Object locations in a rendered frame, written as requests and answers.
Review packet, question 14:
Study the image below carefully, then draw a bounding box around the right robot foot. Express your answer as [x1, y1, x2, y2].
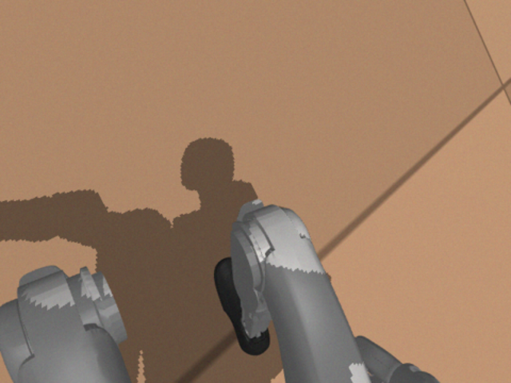
[214, 257, 270, 356]

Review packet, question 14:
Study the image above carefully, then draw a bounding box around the right robot hand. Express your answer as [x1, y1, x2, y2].
[355, 336, 402, 383]

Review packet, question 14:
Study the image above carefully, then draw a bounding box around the right robot arm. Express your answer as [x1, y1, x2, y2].
[389, 363, 440, 383]

